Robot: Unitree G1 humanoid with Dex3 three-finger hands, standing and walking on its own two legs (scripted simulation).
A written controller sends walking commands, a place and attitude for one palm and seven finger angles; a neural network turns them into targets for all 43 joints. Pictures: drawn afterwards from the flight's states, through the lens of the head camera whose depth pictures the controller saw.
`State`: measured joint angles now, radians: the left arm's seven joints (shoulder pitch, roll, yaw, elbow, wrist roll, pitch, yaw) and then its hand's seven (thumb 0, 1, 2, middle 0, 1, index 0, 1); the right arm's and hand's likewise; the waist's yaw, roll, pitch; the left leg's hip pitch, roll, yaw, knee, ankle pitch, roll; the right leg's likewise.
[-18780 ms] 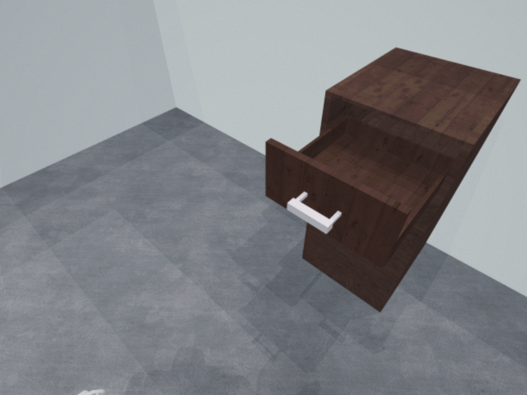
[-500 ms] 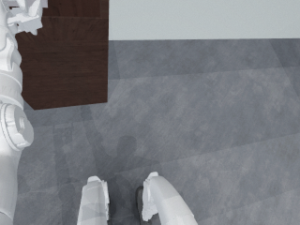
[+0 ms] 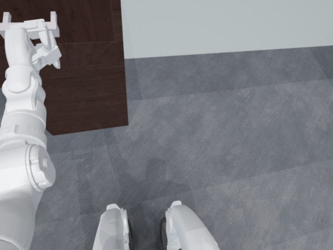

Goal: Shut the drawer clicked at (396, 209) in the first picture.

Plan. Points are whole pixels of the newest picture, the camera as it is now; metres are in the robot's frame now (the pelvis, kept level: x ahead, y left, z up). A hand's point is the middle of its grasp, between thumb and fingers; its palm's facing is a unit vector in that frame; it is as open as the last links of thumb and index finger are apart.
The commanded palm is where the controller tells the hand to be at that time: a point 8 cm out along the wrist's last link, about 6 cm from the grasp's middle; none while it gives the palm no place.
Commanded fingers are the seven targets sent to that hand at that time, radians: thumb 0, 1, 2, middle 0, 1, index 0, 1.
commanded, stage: draw the hand back to the body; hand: left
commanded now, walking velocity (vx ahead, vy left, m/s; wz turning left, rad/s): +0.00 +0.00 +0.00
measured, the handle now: (30, 23) +0.62 +0.24 +0.07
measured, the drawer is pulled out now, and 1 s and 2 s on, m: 0.00 0.00 0.00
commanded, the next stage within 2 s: step back with the hand held close in 1.48 s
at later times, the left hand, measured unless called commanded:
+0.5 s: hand (9, 73) +0.44 +0.22 +0.13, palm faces +0.15 -0.99 -0.02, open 3.2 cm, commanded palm +0.40 +0.26 +0.15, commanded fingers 0.00 0.90 0.90 -1.40 -1.60 -1.40 -1.60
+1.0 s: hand out of the picture +0.30 +0.23 +0.22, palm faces +0.33 -0.90 -0.28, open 3.3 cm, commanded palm +0.25 +0.27 +0.24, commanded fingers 0.00 0.90 0.90 -1.40 -1.60 -1.40 -1.60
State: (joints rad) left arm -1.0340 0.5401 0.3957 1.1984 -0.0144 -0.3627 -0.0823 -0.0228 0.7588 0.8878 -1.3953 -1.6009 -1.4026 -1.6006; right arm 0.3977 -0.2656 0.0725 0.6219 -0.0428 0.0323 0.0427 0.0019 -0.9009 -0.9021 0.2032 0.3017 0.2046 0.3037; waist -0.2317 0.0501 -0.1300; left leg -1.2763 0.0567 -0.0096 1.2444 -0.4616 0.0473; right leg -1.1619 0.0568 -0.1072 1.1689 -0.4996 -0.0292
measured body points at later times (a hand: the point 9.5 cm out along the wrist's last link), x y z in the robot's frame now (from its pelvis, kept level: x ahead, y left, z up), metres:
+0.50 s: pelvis +0.06 +0.00 +0.07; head +0.13 +0.01 +0.51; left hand +0.43 +0.28 +0.14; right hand +0.16 -0.26 -0.04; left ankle +0.05 +0.09 -0.62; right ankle +0.02 -0.11 -0.62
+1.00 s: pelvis +0.06 +0.00 +0.11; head +0.05 -0.02 +0.56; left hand +0.28 +0.28 +0.23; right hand +0.26 -0.21 +0.03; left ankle +0.05 +0.09 -0.62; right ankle +0.02 -0.11 -0.62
